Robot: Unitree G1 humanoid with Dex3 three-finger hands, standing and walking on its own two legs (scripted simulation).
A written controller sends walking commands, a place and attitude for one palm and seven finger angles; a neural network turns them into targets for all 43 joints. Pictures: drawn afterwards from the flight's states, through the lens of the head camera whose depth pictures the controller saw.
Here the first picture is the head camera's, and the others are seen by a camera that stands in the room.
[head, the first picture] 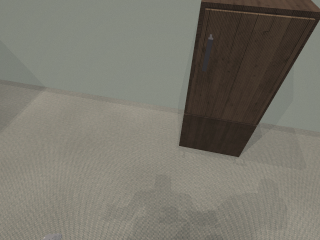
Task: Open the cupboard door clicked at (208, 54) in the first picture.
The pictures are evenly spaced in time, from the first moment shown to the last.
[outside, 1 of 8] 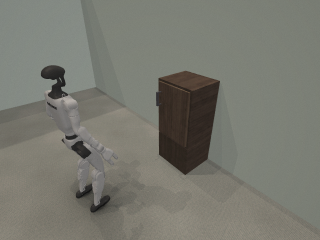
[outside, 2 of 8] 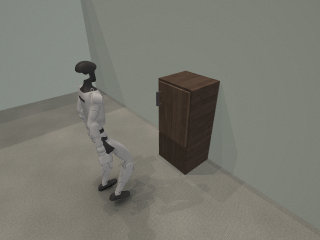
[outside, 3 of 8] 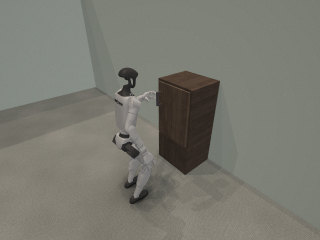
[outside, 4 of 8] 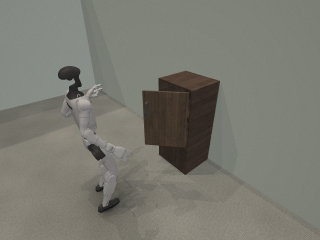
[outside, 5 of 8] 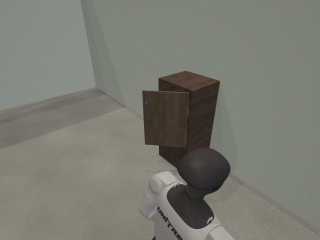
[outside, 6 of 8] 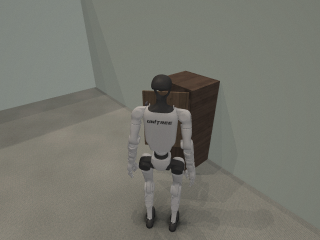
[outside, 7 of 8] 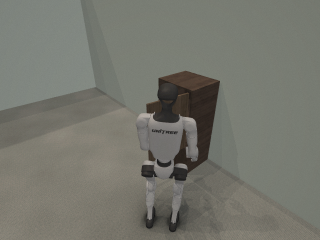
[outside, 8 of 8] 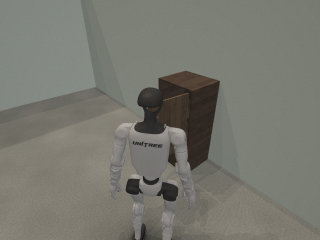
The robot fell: no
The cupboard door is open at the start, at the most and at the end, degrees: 0 86 85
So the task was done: yes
